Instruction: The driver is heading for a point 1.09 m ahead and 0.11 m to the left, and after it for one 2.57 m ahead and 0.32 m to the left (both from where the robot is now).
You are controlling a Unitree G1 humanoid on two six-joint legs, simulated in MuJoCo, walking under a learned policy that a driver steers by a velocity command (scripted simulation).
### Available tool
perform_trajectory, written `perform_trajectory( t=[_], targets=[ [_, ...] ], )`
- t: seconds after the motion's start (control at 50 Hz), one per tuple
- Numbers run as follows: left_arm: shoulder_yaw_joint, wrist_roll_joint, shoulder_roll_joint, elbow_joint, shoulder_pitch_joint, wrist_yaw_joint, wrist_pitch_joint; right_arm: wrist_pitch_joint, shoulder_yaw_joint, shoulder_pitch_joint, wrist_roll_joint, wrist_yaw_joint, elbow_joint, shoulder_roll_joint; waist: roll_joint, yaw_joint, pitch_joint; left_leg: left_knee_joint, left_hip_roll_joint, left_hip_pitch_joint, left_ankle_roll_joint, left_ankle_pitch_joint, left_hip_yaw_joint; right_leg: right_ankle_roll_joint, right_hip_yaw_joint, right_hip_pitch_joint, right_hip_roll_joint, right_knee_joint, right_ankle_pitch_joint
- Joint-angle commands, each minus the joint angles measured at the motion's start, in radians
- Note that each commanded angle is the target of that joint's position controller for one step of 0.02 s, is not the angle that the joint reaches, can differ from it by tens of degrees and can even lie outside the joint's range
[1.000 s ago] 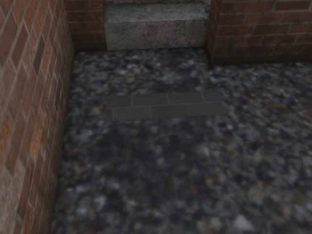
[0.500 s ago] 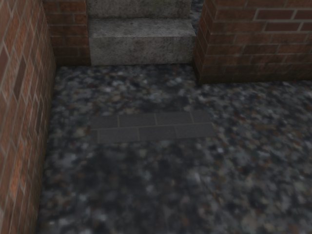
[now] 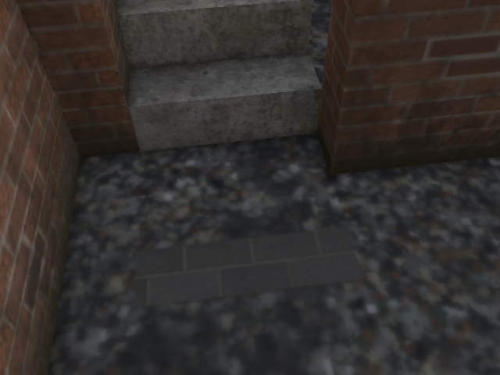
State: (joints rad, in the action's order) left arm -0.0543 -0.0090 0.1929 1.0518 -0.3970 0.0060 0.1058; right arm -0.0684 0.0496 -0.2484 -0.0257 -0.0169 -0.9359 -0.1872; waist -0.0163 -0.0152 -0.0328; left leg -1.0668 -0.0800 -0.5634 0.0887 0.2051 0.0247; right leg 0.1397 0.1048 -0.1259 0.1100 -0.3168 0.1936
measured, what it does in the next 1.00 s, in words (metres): walks ahead: left foot, then right foot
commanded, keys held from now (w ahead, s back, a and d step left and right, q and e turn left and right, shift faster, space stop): w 0.94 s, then w+q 0.06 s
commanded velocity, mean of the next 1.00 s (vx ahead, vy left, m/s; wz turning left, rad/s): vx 0.50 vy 0.00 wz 0.01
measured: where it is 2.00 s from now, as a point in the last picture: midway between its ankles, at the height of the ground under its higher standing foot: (259, 220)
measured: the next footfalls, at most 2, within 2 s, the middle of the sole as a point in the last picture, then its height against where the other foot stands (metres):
left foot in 0.34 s outside the picture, level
right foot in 0.82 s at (326, 332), level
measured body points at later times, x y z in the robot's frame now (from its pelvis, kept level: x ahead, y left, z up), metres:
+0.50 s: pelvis +0.28 +0.00 -0.01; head +0.30 -0.01 +0.44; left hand +0.33 +0.24 -0.15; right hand +0.30 -0.26 -0.16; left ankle +0.31 +0.05 -0.74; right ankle +0.23 -0.12 -0.65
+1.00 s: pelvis +0.56 -0.08 +0.00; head +0.58 -0.10 +0.45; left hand +0.61 +0.18 -0.13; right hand +0.60 -0.33 -0.15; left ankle +0.53 +0.06 -0.66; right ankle +0.58 -0.15 -0.74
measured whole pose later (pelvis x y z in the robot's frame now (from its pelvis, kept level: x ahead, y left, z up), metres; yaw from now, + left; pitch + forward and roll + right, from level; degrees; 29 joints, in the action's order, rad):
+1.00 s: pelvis +0.56 -0.08 +0.00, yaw +0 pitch +0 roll +0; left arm -0.05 0.00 0.22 1.01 -0.26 0.00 0.12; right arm -0.06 0.03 -0.25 -0.04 -0.03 -0.99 -0.24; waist -0.04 0.01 -0.04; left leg -1.08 -0.06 -0.47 0.08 0.27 0.00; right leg 0.09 0.10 -0.20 0.05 -0.33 0.15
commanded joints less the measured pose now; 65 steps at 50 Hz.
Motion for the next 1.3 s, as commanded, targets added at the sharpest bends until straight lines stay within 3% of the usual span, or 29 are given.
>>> perform_trajectory(
  t=[0.02, 0.12, 0.2, 0.26, 0.3, 0.32, 0.34, 0.36, 0.38, 0.42, 0.44, 0.48, 0.54, 0.64, 0.7, 0.76, 0.8, 0.82, 0.84, 0.86, 0.88, 0.9, 0.96, 1.0, 1.12, 1.14, 1.18, 1.24, 1.3],
  targets=[
    [-0.004, 0.002, 0.077, -0.031, -0.045, -0.003, 0.019, 0.017, 0.003, -0.036, 0.005, -0.01, 0.03, -0.037, 0.063, 0.032, -0.046, 0.071, -0.007, -0.08, -0.016, -0.108, -0.031, -0.01, -0.199, -0.004, -0.264, 0.178, -0.404],
    [0.012, 0.01, 0.079, 0.005, -0.13, -0.012, 0.015, 0.015, -0.021, 0.181, 0.014, -0.013, 0.094, -0.034, 0.089, -0.02, -0.07, 0.33, 0.039, -0.08, -0.035, -0.26, -0.105, -0.046, -0.142, 0.055, -0.227, 0.165, -0.533],
    [0.019, -0.009, 0.084, 0.054, -0.206, -0.039, 0.001, 0.021, -0.034, 0.266, 0.011, -0.01, 0.109, -0.046, 0.092, -0.047, -0.071, 0.441, 0.085, -0.101, -0.02, -0.238, -0.137, -0.045, -0.14, 0.221, -0.256, 0.11, -0.729],
    [0.02, -0.016, 0.109, 0.061, -0.171, -0.051, 0.001, 0.01, -0.033, 0.212, 0.012, 0.002, 0.085, -0.072, 0.109, -0.009, -0.027, 0.5, 0.16, 0.06, 0.023, -0.125, -0.175, -0.051, -0.111, 0.257, -0.266, -0.025, -1.069],
    [0.015, -0.015, 0.134, 0.062, -0.135, -0.056, -0.002, -0.001, -0.014, 0.019, 0.009, 0.014, 0.016, -0.119, 0.128, 0.075, 0.043, 0.559, 0.183, 0.239, 0.059, -0.05, -0.151, -0.053, -0.126, 0.253, -0.284, -0.242, -1.162],
    [0.01, -0.009, 0.149, 0.053, -0.079, -0.052, -0.003, -0.01, 0.0, -0.133, 0.001, 0.021, -0.031, -0.142, 0.119, 0.16, 0.093, 0.633, 0.141, 0.425, 0.092, -0.112, -0.1, -0.05, -0.115, 0.152, -0.278, -0.432, -1.058],
    [0.017, 0.002, 0.128, 0.017, -0.028, -0.045, 0.002, -0.014, 0.023, -0.291, -0.019, 0.031, -0.062, -0.214, 0.015, 0.233, 0.201, 0.642, -0.058, 0.659, 0.167, -0.106, 0.112, -0.048, -0.073, -0.046, -0.21, -0.772, -0.643],
    [0.028, 0.02, 0.043, 0.009, -0.187, -0.029, -0.001, 0.001, 0.029, -0.261, -0.007, 0.026, -0.064, -0.224, -0.255, 0.121, 0.314, 0.7, -0.332, 0.917, 0.342, -0.095, 0.62, -0.096, -0.055, -0.428, -0.006, -1.16, 0.352],
    [0.014, -0.02, 0.131, -0.002, -0.083, -0.028, -0.001, 0.004, 0.021, -0.145, 0.025, 0.016, -0.046, -0.168, -0.051, 0.101, 0.202, 0.781, -0.269, 0.778, 0.31, 0.094, 0.554, -0.043, -0.164, -0.527, -0.079, -1.14, 0.257],
    [0.01, -0.013, 0.115, -0.048, 0.041, -0.007, 0.008, -0.004, -0.005, -0.023, 0.015, 0.013, -0.033, -0.071, 0.038, 0.044, -0.017, 0.893, -0.197, 0.504, 0.23, 0.13, 0.364, -0.041, -0.165, -0.525, -0.145, -1.006, 0.12],
    [0.008, -0.02, 0.1, -0.053, 0.055, -0.001, -0.003, -0.016, -0.016, -0.038, 0.011, 0.018, -0.047, -0.049, 0.046, 0.021, -0.045, 0.908, -0.154, 0.431, 0.192, 0.062, 0.3, -0.051, -0.172, -0.486, -0.166, -0.934, 0.095],
    [0.021, -0.031, 0.04, -0.043, 0.021, 0.009, -0.03, -0.036, -0.022, -0.084, 0.012, 0.024, -0.073, -0.055, 0.018, -0.005, -0.046, 0.921, -0.106, 0.356, 0.165, -0.066, 0.2, -0.082, -0.142, -0.415, -0.167, -0.856, 0.068],
    [0.021, -0.031, 0.053, -0.095, 0.126, 0.013, -0.048, -0.051, -0.016, -0.144, 0.014, 0.022, -0.09, -0.108, -0.011, -0.004, -0.064, 0.941, -0.092, 0.334, 0.164, -0.179, 0.131, -0.114, -0.101, -0.462, -0.191, -0.711, -0.003],
    [0.035, -0.017, 0.041, -0.18, 0.346, 0.024, -0.054, -0.056, -0.016, -0.217, 0.024, 0.019, -0.098, -0.121, -0.031, 0.052, -0.064, 0.938, -0.059, 0.388, 0.12, -0.33, 0.044, -0.119, -0.037, -0.408, -0.172, -0.392, -0.171],
    [0.033, -0.011, 0.057, -0.21, 0.404, 0.021, -0.047, -0.053, -0.017, -0.24, 0.019, 0.022, -0.108, -0.139, -0.041, 0.063, -0.059, 0.905, -0.101, 0.499, 0.114, -0.399, 0.053, -0.101, -0.042, -0.413, -0.162, -0.306, -0.167],
    [0.018, -0.011, 0.091, -0.218, 0.389, 0.015, -0.034, -0.038, -0.009, -0.228, 0.007, 0.026, -0.115, -0.152, -0.066, 0.041, -0.056, 0.832, -0.133, 0.595, 0.1, -0.506, 0.046, -0.065, -0.045, -0.37, -0.148, -0.235, -0.074],
    [-0.002, -0.017, 0.119, -0.161, 0.21, 0.01, -0.017, -0.028, -0.009, -0.221, -0.001, 0.018, -0.118, -0.148, -0.051, -0.044, 0.037, 0.611, -0.105, 0.597, 0.071, -0.646, -0.002, -0.027, -0.023, -0.135, -0.101, -0.134, -0.037],
    [-0.022, -0.032, 0.167, -0.11, 0.035, -0.002, 0.0, -0.029, -0.018, -0.226, 0.0, 0.019, -0.107, -0.121, -0.001, -0.103, 0.145, 0.392, -0.06, 0.474, 0.046, -0.537, -0.03, 0.01, -0.101, 0.111, -0.165, -0.129, -0.025],
    [-0.057, -0.054, 0.295, -0.093, -0.119, -0.014, 0.007, -0.032, -0.038, -0.256, 0.037, 0.009, -0.054, -0.051, 0.2, -0.123, 0.312, 0.008, 0.073, 0.138, -0.008, -0.133, -0.109, 0.127, -0.526, 0.439, -0.463, -0.064, 0.12],
    [-0.062, -0.025, 0.29, -0.08, -0.085, -0.016, -0.009, -0.032, -0.017, -0.234, 0.023, 0.01, -0.055, -0.116, 0.204, -0.104, 0.32, -0.154, 0.144, -0.057, -0.005, 0.308, -0.033, 0.169, -0.798, 0.45, -0.534, 0.08, 0.18],
    [-0.049, -0.008, 0.237, -0.103, 0.037, -0.015, -0.014, -0.029, -0.006, -0.15, 0.016, 0.008, -0.037, -0.151, 0.111, -0.055, 0.17, -0.176, 0.063, -0.119, 0.008, 0.223, 0.015, 0.138, -0.648, 0.322, -0.492, 0.09, 0.22],
    [-0.034, -0.002, 0.174, -0.116, 0.112, -0.01, -0.008, -0.034, -0.01, -0.095, 0.013, -0.001, -0.029, -0.132, 0.048, -0.037, 0.093, -0.13, 0.022, -0.097, 0.007, 0.135, 0.023, 0.115, -0.534, 0.192, -0.45, 0.122, 0.161],
    [-0.013, 0.007, 0.102, -0.076, 0.132, -0.013, 0.023, 0.002, -0.016, -0.102, -0.021, -0.016, -0.042, -0.074, 0.069, 0.04, 0.022, -0.046, -0.026, 0.019, -0.016, 0.066, 0.01, 0.046, -0.318, 0.002, -0.35, 0.187, -0.02],
    [-0.011, 0.02, 0.111, -0.045, 0.086, -0.013, 0.048, 0.027, -0.014, -0.082, -0.024, -0.022, -0.038, -0.073, 0.066, 0.052, 0.009, -0.046, -0.023, -0.019, -0.016, 0.005, 0.009, 0.033, -0.242, 0.007, -0.343, 0.204, -0.152],
    [0.005, -0.002, 0.105, -0.018, 0.014, -0.013, 0.052, 0.023, -0.012, 0.172, -0.008, -0.033, 0.047, -0.092, 0.079, 0.01, -0.028, 0.139, -0.005, -0.141, -0.019, -0.222, -0.014, -0.023, -0.055, 0.034, -0.298, 0.223, -0.354],
    [-0.007, 0.007, 0.148, -0.019, -0.035, -0.042, 0.052, 0.036, -0.002, 0.141, -0.017, -0.044, 0.033, -0.121, -0.045, -0.003, -0.067, 0.135, 0.031, -0.227, -0.026, -0.183, -0.009, -0.061, -0.116, 0.132, -0.401, 0.121, -0.785],
    [-0.002, 0.022, 0.134, -0.01, -0.083, -0.065, 0.036, 0.049, -0.011, 0.124, -0.021, -0.04, 0.042, -0.078, 0.049, 0.007, 0.003, 0.196, 0.036, -0.235, -0.036, -0.197, -0.034, -0.108, -0.055, 0.221, -0.399, 0.049, -0.92],
    [0.009, -0.002, 0.081, -0.028, -0.068, -0.058, 0.011, 0.054, -0.02, 0.25, 0.003, -0.064, 0.091, -0.077, 0.154, -0.023, -0.024, 0.368, 0.045, -0.112, -0.022, -0.31, -0.12, -0.119, 0.063, 0.142, -0.313, 0.068, -0.705],
    [-0.006, 0.005, 0.131, -0.047, -0.021, -0.064, 0.023, 0.066, -0.021, 0.256, -0.009, -0.069, 0.109, -0.107, 0.164, 0.013, -0.033, 0.494, 0.1, 0.073, 0.003, -0.256, -0.183, -0.112, 0.085, 0.102, -0.332, 0.015, -0.893]
  ],
)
